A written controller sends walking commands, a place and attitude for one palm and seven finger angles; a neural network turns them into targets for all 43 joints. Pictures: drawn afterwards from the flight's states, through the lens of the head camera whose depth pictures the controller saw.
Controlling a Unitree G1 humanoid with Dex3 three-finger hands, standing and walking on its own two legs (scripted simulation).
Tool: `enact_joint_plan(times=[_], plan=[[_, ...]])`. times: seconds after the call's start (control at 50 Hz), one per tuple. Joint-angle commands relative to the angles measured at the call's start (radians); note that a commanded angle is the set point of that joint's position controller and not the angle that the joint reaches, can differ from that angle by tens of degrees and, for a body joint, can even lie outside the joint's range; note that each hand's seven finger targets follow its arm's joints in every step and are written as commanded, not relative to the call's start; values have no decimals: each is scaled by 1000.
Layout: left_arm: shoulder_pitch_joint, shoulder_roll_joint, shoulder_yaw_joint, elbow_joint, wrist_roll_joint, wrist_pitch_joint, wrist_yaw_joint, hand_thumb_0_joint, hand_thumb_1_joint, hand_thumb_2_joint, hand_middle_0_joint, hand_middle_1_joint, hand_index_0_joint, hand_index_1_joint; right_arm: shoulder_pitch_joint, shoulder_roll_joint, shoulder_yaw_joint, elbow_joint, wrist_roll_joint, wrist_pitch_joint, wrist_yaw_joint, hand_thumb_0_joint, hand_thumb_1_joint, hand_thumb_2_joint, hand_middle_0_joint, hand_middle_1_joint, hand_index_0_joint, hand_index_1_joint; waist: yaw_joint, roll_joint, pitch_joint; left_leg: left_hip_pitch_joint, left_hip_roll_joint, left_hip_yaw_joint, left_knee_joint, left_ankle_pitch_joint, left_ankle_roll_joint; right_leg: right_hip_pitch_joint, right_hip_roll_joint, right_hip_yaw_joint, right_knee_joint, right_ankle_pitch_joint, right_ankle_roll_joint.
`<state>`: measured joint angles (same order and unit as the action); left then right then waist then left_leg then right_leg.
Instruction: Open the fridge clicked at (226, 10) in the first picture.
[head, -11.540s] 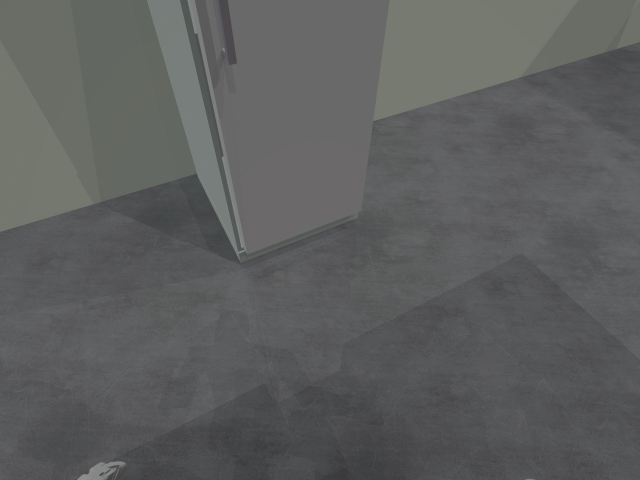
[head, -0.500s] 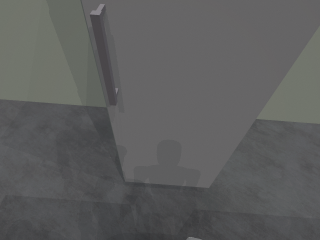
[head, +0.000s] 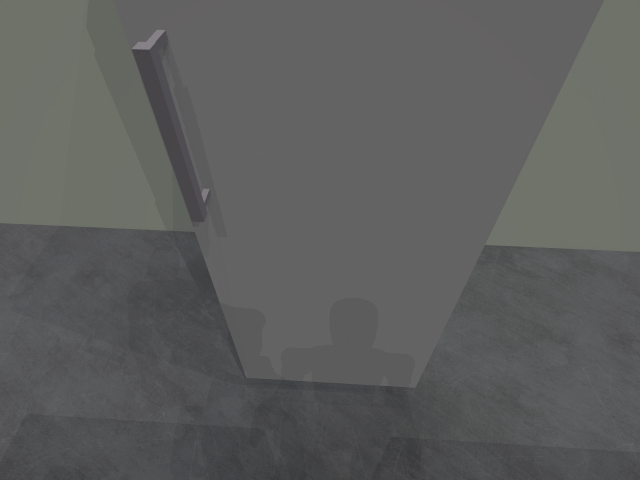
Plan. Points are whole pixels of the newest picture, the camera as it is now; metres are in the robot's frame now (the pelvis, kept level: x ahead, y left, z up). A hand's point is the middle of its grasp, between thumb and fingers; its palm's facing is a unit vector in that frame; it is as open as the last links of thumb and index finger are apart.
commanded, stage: come to a stop and stand still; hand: left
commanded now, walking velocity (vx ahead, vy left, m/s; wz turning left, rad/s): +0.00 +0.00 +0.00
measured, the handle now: (181, 138) +0.48 +0.21 +0.19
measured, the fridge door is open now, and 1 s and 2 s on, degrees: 0 0 0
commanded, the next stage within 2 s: look again from close up in 1.48 s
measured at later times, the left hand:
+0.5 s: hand out of the picture -0.03 +0.13 -0.17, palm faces +0.06 -0.99 -0.15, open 7.4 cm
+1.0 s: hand out of the picture +0.03 +0.20 -0.16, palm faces +0.02 -0.97 -0.25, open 7.3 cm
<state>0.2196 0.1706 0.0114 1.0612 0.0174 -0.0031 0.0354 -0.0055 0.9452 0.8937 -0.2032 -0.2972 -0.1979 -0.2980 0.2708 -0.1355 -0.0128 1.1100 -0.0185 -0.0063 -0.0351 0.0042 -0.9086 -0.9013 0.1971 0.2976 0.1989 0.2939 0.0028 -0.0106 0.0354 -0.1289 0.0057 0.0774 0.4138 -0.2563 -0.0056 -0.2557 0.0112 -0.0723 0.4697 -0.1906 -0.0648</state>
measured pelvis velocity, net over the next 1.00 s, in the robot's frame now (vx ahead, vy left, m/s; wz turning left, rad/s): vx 0.01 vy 0.02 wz -0.01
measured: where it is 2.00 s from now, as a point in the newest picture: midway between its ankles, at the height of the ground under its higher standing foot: outside the picture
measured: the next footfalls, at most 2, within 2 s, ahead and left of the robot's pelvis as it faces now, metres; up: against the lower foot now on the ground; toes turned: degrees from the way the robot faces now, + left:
none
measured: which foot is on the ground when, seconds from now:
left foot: down 0.00-1.00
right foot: down 0.00-1.00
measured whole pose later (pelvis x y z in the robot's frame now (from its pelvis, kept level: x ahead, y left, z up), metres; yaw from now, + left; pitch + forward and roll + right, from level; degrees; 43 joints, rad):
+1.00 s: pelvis +0.01 +0.02 +0.00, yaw +0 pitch -1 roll +1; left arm 0.26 0.14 0.00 1.09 0.01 -0.02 0.03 0.00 0.92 0.89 -0.20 -0.30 -0.20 -0.30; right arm 0.34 -0.14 0.02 1.08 -0.02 -0.03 -0.03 0.00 -0.91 -0.90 0.20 0.30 0.20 0.29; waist -0.01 0.05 0.02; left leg -0.12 -0.03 0.08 0.41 -0.27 0.03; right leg -0.26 -0.02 -0.05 0.49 -0.21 -0.03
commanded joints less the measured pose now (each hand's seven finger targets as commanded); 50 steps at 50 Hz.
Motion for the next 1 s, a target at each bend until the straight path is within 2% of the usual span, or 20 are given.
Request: enact_joint_plan(times=[0.0, 0.02, 0.2, 0.44, 0.46, 0.48, 0.5, 0.52, 0.54, 0.58, 0.6, 0.62, 0.64, 0.7, 0.82, 0.86, 0.92, 0.98], plan=[[65, 86, 11, -18, -5, -21, -1, 0, 900, 900, -200, -300, -200, -300, 96, -63, 0, -2, 2, -7, 6, 0, -900, -900, 200, 300, 200, 300, -6, -18, 41, -68, 77, -78, -84, -12, 24, 22, -142, 197, -187, -81, 7], [68, 90, 11, -16, -6, -21, -2, 0, 900, 900, -200, -300, -200, -300, 101, -67, 3, 0, 1, -4, 7, 0, -900, -900, 200, 300, 200, 300, -7, -18, 50, -69, 75, -75, -82, -22, 23, 12, -139, 200, -202, -124, 8], [115, 83, 12, 1, -7, -26, -2, 0, 900, 900, -200, -300, -200, -300, 148, -58, 10, 17, 1, -3, 7, 0, -900, -900, 200, 300, 200, 300, -8, -11, 52, -75, 68, -67, -72, -25, 22, 17, -135, 202, -246, -190, 13], [169, 43, 11, 26, -7, -28, 2, 0, 900, 900, -200, -300, -200, -300, 205, -17, 15, 31, 0, -6, 0, 0, -900, -900, 200, 300, 200, 300, -1, 6, 60, -107, 71, -64, -72, -20, 20, 35, -129, 188, -233, -166, 12], [213, 82, 15, 50, 4, -44, 42, 0, 900, 900, -200, -300, -200, -300, 90, -103, -12, -16, 4, -18, 6, 0, -900, -900, 200, 300, 200, 300, 21, 43, 89, -171, 66, 26, 106, -107, -22, 53, -172, 225, -215, 292, 143], [175, 143, 32, 0, 1, -45, 33, 0, 900, 900, -200, -300, -200, -300, 197, -37, -10, -54, 8, 0, 2, 0, -900, -900, 200, 300, 200, 300, -44, 34, -65, -146, 27, -34, 188, -196, -9, 96, -244, 312, -226, 121, 88], [143, 116, 27, -9, 0, -48, 26, 0, 900, 900, -200, -300, -200, -300, 193, -33, -7, -52, 7, -3, 7, 0, -900, -900, 200, 300, 200, 300, -44, 85, -99, -104, 54, -59, 188, -149, 6, 31, -243, 290, -223, -157, -29], [122, 104, 26, -17, 2, -47, 21, 0, 900, 900, -200, -300, -200, -300, 220, -13, -3, -54, 3, -8, 12, 0, -900, -900, 200, 300, 200, 300, -57, 86, -98, -56, 37, -52, 133, -65, 12, -37, -223, 256, -203, -219, -67], [106, 93, 23, -15, 0, -50, 16, 0, 900, 900, -200, -300, -200, -300, 240, 0, 1, -52, -2, -10, 13, 0, -900, -900, 200, 300, 200, 300, -56, 55, -59, -29, 37, -50, 107, -36, 15, -94, -197, 216, -190, -237, -63], [98, 56, 17, -9, -1, -42, 11, 0, 900, 900, -200, -300, -200, -300, 248, -29, 0, -59, -5, -10, 12, 0, -900, -900, 200, 300, 200, 300, -48, -1, 45, -113, 65, -85, 48, -72, 30, -135, -160, 204, -181, -310, -38], [103, 48, 14, -6, -1, -36, 9, 0, 900, 900, -200, -300, -200, -300, 239, -34, 1, -61, -6, -12, 11, 0, -900, -900, 200, 300, 200, 300, -40, 37, 71, -143, 69, -100, 10, -79, 36, -126, -140, 198, -156, -292, -29], [110, 46, 13, -6, -3, -33, 8, 0, 900, 900, -200, -300, -200, -300, 233, -38, 3, -67, -6, -15, 10, 0, -900, -900, 200, 300, 200, 300, -32, 46, 86, -181, 80, -123, -30, -92, 43, -94, -118, 187, -130, -256, -19], [113, 44, 10, -1, -4, -33, 6, 0, 900, 900, -200, -300, -200, -300, 222, -38, 5, -67, -6, -22, 8, 0, -900, -900, 200, 300, 200, 300, -21, 84, 86, -203, 91, -138, -69, -85, 47, -53, -107, 164, -100, -189, -15], [126, 38, 3, 5, -8, -31, 1, 0, 900, 900, -200, -300, -200, -300, 189, -71, 9, -77, -4, -29, 6, 0, -900, -900, 200, 300, 200, 300, -2, 24, 93, -252, 99, -165, -121, -121, 54, 24, -92, 151, -68, -114, -1], [109, 46, 0, -3, -11, -32, 1, 0, 900, 900, -200, -300, -200, -300, 173, -87, 14, -61, -1, -35, 5, 0, -900, -900, 200, 300, 200, 300, -4, 3, 80, -192, 94, -152, -131, -49, 53, 45, -101, 146, -60, -25, 3], [103, 49, 2, -4, -10, -33, 2, 0, 900, 900, -200, -300, -200, -300, 166, -88, 16, -57, -1, -38, 4, 0, -900, -900, 200, 300, 200, 300, -3, 23, 57, -172, 99, -149, -134, -1, 53, 68, -102, 140, -46, 22, 3], [98, 53, 3, -1, -10, -34, 2, 0, 900, 900, -200, -300, -200, -300, 152, -94, 16, -48, 0, -39, 3, 0, -900, -900, 200, 300, 200, 300, -6, -5, 40, -134, 95, -134, -122, 38, 50, 72, -109, 147, -50, 54, 4], [94, 63, 4, 4, -10, -37, 3, 0, 900, 900, -200, -300, -200, -300, 140, -99, 16, -38, 2, -42, 1, 0, -900, -900, 200, 300, 200, 300, -7, -1, 10, -92, 96, -121, -106, 118, 48, 95, -116, 143, -38, 128, 5]])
